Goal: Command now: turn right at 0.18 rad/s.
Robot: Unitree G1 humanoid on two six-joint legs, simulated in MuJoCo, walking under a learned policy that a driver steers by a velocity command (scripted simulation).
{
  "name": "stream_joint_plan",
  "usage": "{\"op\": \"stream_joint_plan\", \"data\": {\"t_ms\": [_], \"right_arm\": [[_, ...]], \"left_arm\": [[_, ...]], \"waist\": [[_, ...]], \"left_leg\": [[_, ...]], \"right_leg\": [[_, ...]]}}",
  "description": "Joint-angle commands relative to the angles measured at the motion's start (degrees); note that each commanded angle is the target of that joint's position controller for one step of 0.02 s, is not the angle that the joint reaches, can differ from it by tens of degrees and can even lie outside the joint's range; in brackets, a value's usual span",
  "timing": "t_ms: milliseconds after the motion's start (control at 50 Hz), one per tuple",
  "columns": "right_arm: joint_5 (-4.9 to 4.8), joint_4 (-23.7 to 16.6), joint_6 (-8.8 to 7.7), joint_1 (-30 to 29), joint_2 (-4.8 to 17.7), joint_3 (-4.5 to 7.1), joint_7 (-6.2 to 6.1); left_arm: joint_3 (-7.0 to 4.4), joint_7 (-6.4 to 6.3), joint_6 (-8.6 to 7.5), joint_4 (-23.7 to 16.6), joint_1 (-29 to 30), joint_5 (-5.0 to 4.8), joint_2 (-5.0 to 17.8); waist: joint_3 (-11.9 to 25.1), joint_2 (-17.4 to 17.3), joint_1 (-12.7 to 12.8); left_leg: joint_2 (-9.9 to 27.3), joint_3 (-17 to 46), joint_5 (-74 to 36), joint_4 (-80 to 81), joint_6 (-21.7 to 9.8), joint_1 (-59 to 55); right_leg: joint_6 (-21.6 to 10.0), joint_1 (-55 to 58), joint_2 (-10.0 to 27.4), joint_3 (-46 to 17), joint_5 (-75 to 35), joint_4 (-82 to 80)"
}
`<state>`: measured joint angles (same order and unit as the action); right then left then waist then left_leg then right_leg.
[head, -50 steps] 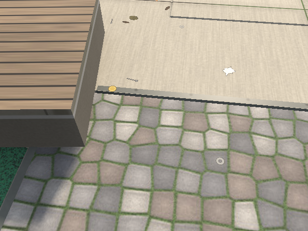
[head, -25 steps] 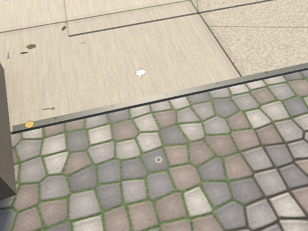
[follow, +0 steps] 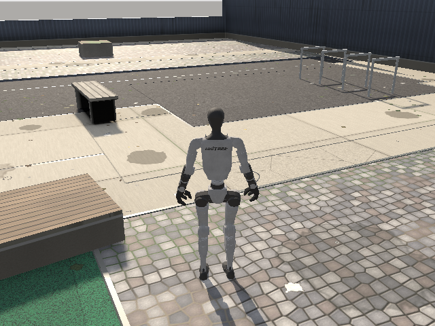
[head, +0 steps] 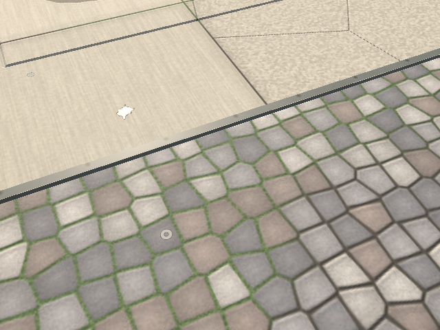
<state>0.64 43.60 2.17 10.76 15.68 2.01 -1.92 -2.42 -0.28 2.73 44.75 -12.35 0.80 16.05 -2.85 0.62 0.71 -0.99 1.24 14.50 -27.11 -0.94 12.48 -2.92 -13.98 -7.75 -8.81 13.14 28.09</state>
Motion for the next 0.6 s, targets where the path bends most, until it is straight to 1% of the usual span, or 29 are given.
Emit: {"op": "stream_joint_plan", "data": {"t_ms": [20, 40, 60, 80, 100, 120, 160, 180, 200, 220, 240, 260, 280, 300, 340, 360, 480, 600], "right_arm": [[0.89, -3.8, -1.9, -1.4, 10.6, 1.22, -0.48], [0.59, -2.8, -1.89, -0.9, 9.3, 1.1, 0.02], [0.45, -2.6, -2.21, -2.1, 6.3, 0.1, 0.45], [0.37, -2.3, -2.33, -3.2, 5.4, -0.34, 0.53], [0.44, -1.9, -2.36, -3.5, 5.4, -0.51, 0.33], [0.33, -1.3, -2.43, -3.0, 5.6, -0.54, 0.15], [0.21, 0.1, -2.27, -1.1, 6.4, -0.33, 0.25], [0.07, 0.7, -2.14, -0.8, 6.6, -0.25, 0.29], [-0.04, 1.2, -2.01, -0.9, 7.0, -0.1, 0.32], [-0.02, 1.6, -2.09, -0.5, 6.7, -0.11, 0.37], [0.03, 1.7, -2.24, -0.1, 6.3, -0.15, 0.58], [-0.22, 2.1, -2.29, 1.4, 6.0, 0.01, 0.89], [-0.3, 3.2, -2.15, 0.4, 5.4, -0.22, 0.79], [-0.2, 3.8, -1.93, -0.6, 5.5, -0.12, 0.64], [-0.06, 4.9, -1.75, -0.7, 5.5, -0.01, 0.73], [-0.01, 5.5, -1.78, -0.5, 5.4, 0.0, 0.77], [-0.05, 9.8, -1.78, 0.4, 4.9, -0.25, 0.72], [-0.05, 13.4, -1.8, 1.8, 4.3, -0.66, 0.57]], "left_arm": [[-0.3, -0.52, -1.08, -2.5, -3.1, -0.86, 3.4], [-1.08, -0.77, -0.52, -1.2, -2.4, 0.07, 6.5], [-1.28, -0.6, -0.25, -0.7, -1.5, -0.13, 6.8], [-1.21, -0.41, -0.16, -0.1, -0.8, -0.29, 6.0], [-1.1, -0.15, -0.1, 0.4, -0.8, -0.21, 5.5], [-0.83, 0.07, -0.11, 1.0, -1.1, -0.07, 4.9], [-0.23, -0.17, -0.29, 2.6, -1.2, -0.3, 3.6], [0.01, -0.45, -0.38, 3.3, -1.4, -0.48, 3.1], [0.26, -0.72, -0.52, 4.1, -1.7, -0.45, 2.9], [0.2, -0.97, -0.72, 4.5, -1.0, -0.11, 3.9], [0.07, -1.16, -1.05, 4.7, -0.6, 0.43, 5.6], [-0.32, -1.16, -1.19, 5.7, 0.4, 0.15, 7.5], [-0.12, -0.89, -1.33, 6.7, 0.6, -0.44, 6.0], [0.28, -0.83, -1.58, 7.4, 0.3, -0.35, 4.9], [0.54, -1.18, -1.9, 9.0, 0.2, -0.08, 4.8], [0.57, -1.34, -2.03, 9.8, 0.2, -0.14, 5.0], [1.03, -1.6, -2.28, 13.2, 0.0, -0.21, 4.7], [1.48, -1.73, -2.49, 16.0, -0.7, -0.25, 4.1]], "waist": [[4.3, -10.0, 1.9], [4.7, -11.1, 0.1], [2.9, -9.3, 0.5], [1.8, -9.1, 0.6], [1.8, -10.1, 0.8], [2.2, -10.6, 0.8], [3.8, -9.3, -0.1], [4.4, -8.6, 0.0], [4.6, -8.0, 0.4], [4.8, -7.3, 0.0], [5.2, -5.8, -0.7], [3.3, -1.8, -2.7], [2.4, -0.1, -1.4], [1.4, 0.1, -0.7], [1.5, 1.5, -1.0], [1.5, 1.6, -1.1], [0.5, 0.4, -1.1], [0.1, -0.4, -1.1]], "left_leg": [[19.5, 20.5, -17.4, 14.5, -7.2, -8.1], [21.7, 20.3, -19.0, 12.7, -12.5, -1.3], [18.9, 17.9, -18.6, 12.9, -12.6, -0.3], [15.9, 14.5, -16.9, 12.6, -11.0, -0.1], [13.5, 11.9, -18.0, 11.7, -9.3, -1.5], [12.2, 10.4, -21.8, 10.2, -8.6, -3.6], [11.2, 9.1, -27.3, 7.5, -8.2, -7.2], [10.7, 8.8, -27.4, 6.4, -7.6, -7.7], [10.1, 8.5, -25.6, 5.9, -6.3, -6.7], [9.5, 8.8, -21.7, 6.1, -4.6, -4.8], [8.6, 8.8, -16.4, 6.4, -3.2, -2.6], [5.9, 6.8, -12.2, 8.0, -2.5, -1.7], [5.0, 5.5, -8.8, 8.4, -2.1, -3.8], [5.0, 5.3, -8.1, 7.6, -1.9, -4.9], [5.4, 5.3, -9.9, 7.0, -2.1, -5.9], [5.6, 5.4, -10.1, 7.2, -2.2, -5.9], [5.2, 5.3, -7.1, 8.4, -1.6, -4.9], [5.2, 5.2, -6.5, 8.8, -1.3, -4.4]], "right_leg": [[0.8, -6.3, 1.7, -1.7, 8.1, 3.3], [1.2, -0.4, 3.2, 1.3, 16.1, 9.5], [1.4, 0.1, 3.7, 1.3, 14.9, 11.7], [1.9, -0.1, 3.8, 1.5, 13.2, 11.8], [2.3, -0.3, 4.1, 2.3, 11.7, 11.1], [2.8, -0.4, 4.5, 3.0, 10.6, 8.8], [3.4, 0.9, 4.5, 5.2, 8.7, 2.7], [3.5, 2.9, 4.7, 5.9, 5.1, -2.0], [3.4, 6.0, 5.3, 5.8, -1.7, -7.5], [3.3, 9.0, 7.0, 3.4, -6.5, -9.6], [3.1, 11.5, 9.9, 0.5, -10.5, -8.9], [2.2, 9.5, 11.1, -0.3, -13.4, -6.3], [1.7, 6.1, 10.8, -0.3, -10.0, -6.9], [1.6, 4.4, 10.7, -0.6, -8.1, -8.3], [1.5, 4.0, 10.7, -0.8, -8.2, -9.6], [1.4, 4.3, 10.8, -0.9, -8.1, -9.8], [0.7, 4.2, 11.2, -1.2, -5.4, -11.1], [0.3, 4.0, 11.4, -1.1, -4.5, -11.5]]}}
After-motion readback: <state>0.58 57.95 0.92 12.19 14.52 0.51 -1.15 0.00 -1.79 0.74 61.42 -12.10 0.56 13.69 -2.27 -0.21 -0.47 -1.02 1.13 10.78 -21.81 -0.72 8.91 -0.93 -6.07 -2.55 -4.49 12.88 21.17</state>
